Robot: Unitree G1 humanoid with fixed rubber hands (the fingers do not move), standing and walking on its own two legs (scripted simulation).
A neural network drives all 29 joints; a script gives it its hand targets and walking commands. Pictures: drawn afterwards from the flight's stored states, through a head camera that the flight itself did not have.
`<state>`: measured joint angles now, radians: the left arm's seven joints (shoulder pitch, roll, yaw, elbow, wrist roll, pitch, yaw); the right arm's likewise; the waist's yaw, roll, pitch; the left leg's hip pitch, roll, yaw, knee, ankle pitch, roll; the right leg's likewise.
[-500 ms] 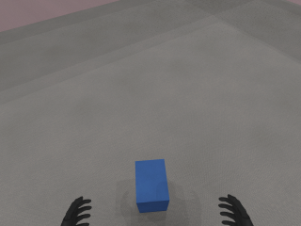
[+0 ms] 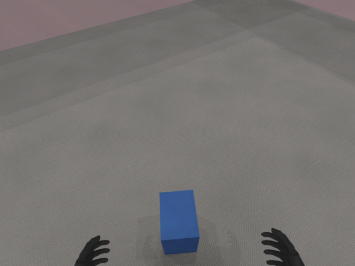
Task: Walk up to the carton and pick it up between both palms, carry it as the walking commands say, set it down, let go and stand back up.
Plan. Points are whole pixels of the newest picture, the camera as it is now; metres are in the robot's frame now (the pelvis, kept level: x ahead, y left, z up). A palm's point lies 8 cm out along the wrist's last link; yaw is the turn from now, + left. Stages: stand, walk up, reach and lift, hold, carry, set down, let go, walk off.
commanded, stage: stand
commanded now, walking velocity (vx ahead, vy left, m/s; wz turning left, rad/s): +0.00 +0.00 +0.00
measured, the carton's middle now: (178, 223) +0.43 +0.03 -0.63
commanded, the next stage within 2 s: none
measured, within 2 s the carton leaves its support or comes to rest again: neither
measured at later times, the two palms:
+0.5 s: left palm (73, 257) +0.17 +0.26 -0.08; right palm out of the picture +0.16 -0.25 -0.10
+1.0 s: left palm (71, 262) +0.16 +0.26 -0.08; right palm out of the picture +0.15 -0.26 -0.10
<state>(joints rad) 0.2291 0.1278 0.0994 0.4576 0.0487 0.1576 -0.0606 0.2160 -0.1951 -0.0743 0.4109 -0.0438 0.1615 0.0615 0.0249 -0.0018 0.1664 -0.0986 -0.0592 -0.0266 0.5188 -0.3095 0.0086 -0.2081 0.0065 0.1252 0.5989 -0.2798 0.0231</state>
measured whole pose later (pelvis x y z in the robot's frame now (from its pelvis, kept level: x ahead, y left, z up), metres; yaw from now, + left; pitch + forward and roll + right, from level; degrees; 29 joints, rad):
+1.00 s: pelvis +0.03 +0.01 +0.00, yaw +0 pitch -4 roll +1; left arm 0.23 0.19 0.10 0.62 0.04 0.03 0.02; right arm 0.24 -0.27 -0.07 0.70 -0.04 0.02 -0.02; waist 0.02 0.00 0.05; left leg -0.10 -0.06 -0.03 0.53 -0.36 0.02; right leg -0.21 0.01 0.12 0.60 -0.33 0.02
